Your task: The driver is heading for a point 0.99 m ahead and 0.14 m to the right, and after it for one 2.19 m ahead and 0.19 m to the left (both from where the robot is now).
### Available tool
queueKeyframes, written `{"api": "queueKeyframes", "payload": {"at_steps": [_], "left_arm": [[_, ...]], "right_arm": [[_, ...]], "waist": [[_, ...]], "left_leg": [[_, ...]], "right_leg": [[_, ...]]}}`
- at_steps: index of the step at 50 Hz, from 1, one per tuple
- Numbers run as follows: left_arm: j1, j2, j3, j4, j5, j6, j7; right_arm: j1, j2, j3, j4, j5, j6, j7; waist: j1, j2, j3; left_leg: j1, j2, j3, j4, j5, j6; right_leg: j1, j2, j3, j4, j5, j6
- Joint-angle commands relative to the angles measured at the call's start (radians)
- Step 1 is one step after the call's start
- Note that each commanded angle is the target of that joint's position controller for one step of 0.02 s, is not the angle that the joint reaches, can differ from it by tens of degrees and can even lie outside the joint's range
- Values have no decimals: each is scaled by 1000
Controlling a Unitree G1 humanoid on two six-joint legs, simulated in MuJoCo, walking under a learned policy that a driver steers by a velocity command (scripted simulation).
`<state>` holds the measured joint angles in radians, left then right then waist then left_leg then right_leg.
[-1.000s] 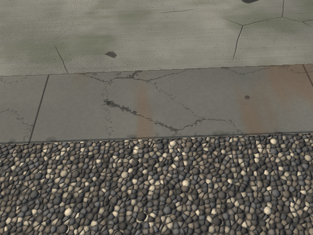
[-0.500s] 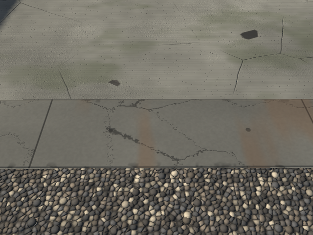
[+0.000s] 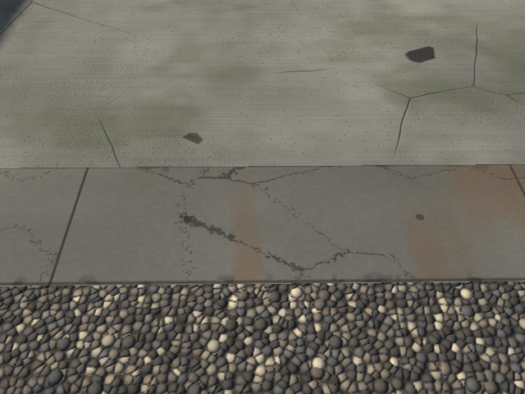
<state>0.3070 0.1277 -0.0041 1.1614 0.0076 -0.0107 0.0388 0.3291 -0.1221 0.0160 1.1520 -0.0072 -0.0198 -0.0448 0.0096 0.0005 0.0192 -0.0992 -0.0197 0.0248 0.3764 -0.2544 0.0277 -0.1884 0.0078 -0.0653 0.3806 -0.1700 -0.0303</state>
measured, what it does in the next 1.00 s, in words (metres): walks ahead: left foot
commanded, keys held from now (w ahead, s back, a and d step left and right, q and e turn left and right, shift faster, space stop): w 0.56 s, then no key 0.44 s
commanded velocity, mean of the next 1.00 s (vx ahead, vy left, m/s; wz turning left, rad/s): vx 0.26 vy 0.00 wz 0.00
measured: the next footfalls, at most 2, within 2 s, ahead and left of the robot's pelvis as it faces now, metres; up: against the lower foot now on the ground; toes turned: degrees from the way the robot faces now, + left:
left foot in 0.76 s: +0.45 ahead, +0.02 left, +0.00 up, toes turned +4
right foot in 1.14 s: +0.41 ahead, -0.17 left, +0.00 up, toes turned -1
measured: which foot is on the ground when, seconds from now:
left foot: down 0.00-0.34, up 0.36-0.74, down 0.76-1.00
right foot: down 0.00-0.78, up 0.80-1.00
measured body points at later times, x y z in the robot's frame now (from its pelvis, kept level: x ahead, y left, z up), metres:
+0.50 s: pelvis +0.14 -0.05 +0.00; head +0.15 -0.07 +0.45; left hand +0.08 +0.18 -0.14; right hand +0.17 -0.29 -0.16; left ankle +0.11 +0.07 -0.67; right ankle +0.09 -0.12 -0.74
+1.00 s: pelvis +0.34 -0.03 -0.01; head +0.37 -0.03 +0.44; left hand +0.36 +0.19 -0.17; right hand +0.35 -0.26 -0.16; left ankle +0.41 +0.02 -0.74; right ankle +0.32 -0.17 -0.71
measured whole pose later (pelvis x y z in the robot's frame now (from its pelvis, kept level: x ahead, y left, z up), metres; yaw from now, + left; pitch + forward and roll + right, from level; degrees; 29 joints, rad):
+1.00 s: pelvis +0.34 -0.03 -0.01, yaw -1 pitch -1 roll +0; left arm 0.25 0.15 0.02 1.06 0.03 -0.01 0.03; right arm 0.26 -0.16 -0.01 1.06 -0.02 -0.06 -0.02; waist 0.00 -0.02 0.08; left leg -0.29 -0.07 0.13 0.40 -0.11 0.12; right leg -0.37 -0.03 0.02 0.87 -0.44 -0.02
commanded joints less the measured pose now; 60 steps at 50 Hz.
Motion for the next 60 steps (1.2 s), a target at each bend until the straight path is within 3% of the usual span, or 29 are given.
{"api": "queueKeyframes", "payload": {"at_steps": [1, 4, 7, 8, 10, 14, 16, 17, 18, 19, 20, 21, 23, 27, 32, 34, 37, 38, 39, 40, 41, 42, 44, 47, 49, 53, 57, 58, 60], "left_arm": [[79, 65, 8, 1, 1, -2, 2], [72, 87, 24, -16, 6, 8, -5], [-9, 44, 20, -72, 22, 0, -24], [-37, 39, 19, -96, 33, -10, -31], [-73, 76, 33, -133, 29, -30, -43], [-2, 63, 45, -144, 7, -62, -56], [211, 80, 65, -72, 4, -67, -48], [347, 170, 90, -52, 19, -75, -33], [448, 246, 107, -19, 10, -62, -33], [332, 192, 91, -45, 15, -52, -29], [223, 167, 82, -86, 15, -56, -33], [163, 157, 76, -108, 15, -64, -35], [147, 120, 59, -110, 9, -81, -30], [247, 112, 44, -68, 6, -97, -23], [253, 101, 24, -58, 7, -98, -17], [259, 121, 26, -48, 7, -100, -12], [181, 153, 34, -58, -2, -100, -5], [187, 145, 33, -59, -14, -98, -7], [255, 89, 25, -75, -25, -91, -2], [414, 46, 27, -41, -65, -70, -2], [357, 92, 38, -37, -21, -51, -1], [238, 86, 40, -67, 13, -45, -6], [168, 70, 45, -81, 34, -27, -15], [218, 11, 30, -52, 25, 12, -12], [173, 22, 27, -58, 21, 29, -2], [91, 52, 24, -65, 15, 40, -1], [101, 49, 12, -51, 26, 16, -1], [83, 80, 15, -56, 22, 6, 1], [65, 58, 8, -47, 3, -10, -1]], "right_arm": [[93, -65, -8, 1, -1, -2, -2], [109, -111, -31, -10, -6, 9, 2], [203, -147, -54, -4, -4, 12, 7], [204, -165, -63, -3, -7, 8, 6], [193, -168, -71, -13, -18, -6, 10], [104, -168, -78, -41, -5, -32, 16], [67, -153, -75, -58, -5, -42, 21], [30, -90, -55, -94, -2, -54, 32], [30, -88, -58, -135, -15, -59, 41], [-12, -129, -69, -144, -40, -55, 49], [-35, -107, -65, -150, -35, -59, 60], [-30, -90, -62, -145, -25, -65, 68], [-11, -94, -69, -137, -30, -56, 76], [-116, -96, -72, -178, -26, -31, 79], [-304, -55, -45, -245, -10, -34, 69], [-265, -78, -47, -234, -6, -37, 58], [1, -141, -73, -142, -15, -58, 37], [92, -180, -85, -111, -34, -71, 31], [180, -265, -102, -101, -53, -78, 33], [162, -259, -99, -106, -13, -69, 42], [41, -220, -94, -143, 19, -55, 44], [-65, -156, -75, -161, 19, -50, 39], [-110, -92, -50, -158, 6, -48, 23], [-74, -98, -39, -130, -14, -57, 21], [-59, -128, -39, -129, -21, -57, 23], [-42, -146, -42, -125, -9, -29, 23], [-24, -125, -38, -115, 2, -7, 19], [12, -110, -39, -111, 8, -3, 20], [31, -93, -36, -96, 3, 0, 22]], "waist": [[-2, 6, 46], [-10, 46, 98], [-60, 139, 201], [-64, 161, 224], [-58, 118, 205], [19, 97, 161], [107, 21, 98], [166, -201, 50], [158, -341, 29], [89, -166, 103], [49, -67, 141], [18, -30, 136], [-13, -31, 103], [-6, -64, 93], [16, -92, 126], [2, -123, 85], [-123, -115, -29], [-152, -76, -83], [-131, 93, -218], [-63, 182, -396], [-40, 55, -313], [-30, 45, -142], [12, 13, -31], [52, 39, -45], [41, 64, -51], [14, 98, -24], [20, 19, 61], [-16, -24, 93], [-35, -93, 91]], "left_leg": [[-92, 105, -103, -93, 38, 28], [-148, 87, -136, -95, -367, 77], [-109, 237, -363, -235, -611, 170], [-90, 304, -429, -269, -588, 204], [-33, 335, -443, -278, -461, 225], [-118, 245, -257, -184, -247, 169], [-320, 153, -137, 11, -125, 126], [-457, 33, 8, 343, -103, 72], [-622, -46, 55, 613, -287, 59], [-653, 34, -21, 760, -238, 78], [-652, 72, -44, 780, -128, 84], [-614, 95, -49, 757, -47, 78], [-568, 110, -29, 706, 22, 55], [-630, 92, 34, 639, 84, 24], [-446, 11, 131, 290, 201, 18], [-325, -24, 136, 241, 236, 42], [-81, -47, 93, 106, 313, 99], [74, 31, 38, 59, 502, 116], [292, 312, -199, 174, 1064, 194], [404, 478, -464, 134, 1262, 369], [229, 426, -413, 45, 952, 361], [68, 374, -343, -29, 725, 330], [-133, 291, -208, -117, 592, 257], [-228, 228, -104, -119, 612, 202], [-215, 222, -109, -133, 454, 191], [-256, 213, -156, -202, -53, 162], [-332, 179, -166, -191, -247, 67], [-305, 131, -134, -177, -185, 41], [-109, 94, -78, -94, 13, 36]], "right_leg": [[38, -97, 113, -60, 11, -13], [-55, -31, 69, 24, -344, -40], [-278, 18, -11, 232, -322, -34], [-325, -8, -19, 310, -247, -36], [-396, -46, 17, 392, -260, -43], [-150, -20, -28, 186, -156, -46], [224, 21, -22, 70, -120, -47], [357, -204, 312, -122, -346, -94], [396, -381, 679, -259, -511, -181], [283, -386, 660, -252, -547, -193], [198, -354, 567, -252, -473, -180], [157, -311, 468, -264, -339, -163], [150, -252, 327, -273, -131, -139], [211, -210, 177, -237, 280, -138], [112, -145, 34, -166, 711, -103], [123, -155, 33, -93, 838, -90], [164, -154, 40, 199, 885, -67], [86, -115, 30, 375, 661, -52], [-78, -10, -31, 719, -12, -32], [-192, 80, 80, 954, -471, -19], [-193, 24, 130, 960, -385, -16], [-242, 3, 113, 926, -337, -10], [-176, -47, 115, 771, -280, 0], [-29, -34, 79, 573, -263, 11], [-29, -29, 66, 439, -268, 12], [3, -29, 48, 287, -168, 12], [99, -85, 103, 14, -42, -3], [35, -118, 159, -20, -83, -12], [-115, -120, 175, -83, -134, -11]]}}
Over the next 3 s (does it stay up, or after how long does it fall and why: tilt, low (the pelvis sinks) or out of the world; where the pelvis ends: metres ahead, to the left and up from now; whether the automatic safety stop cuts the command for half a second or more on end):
stays up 0.95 -0.02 -0.01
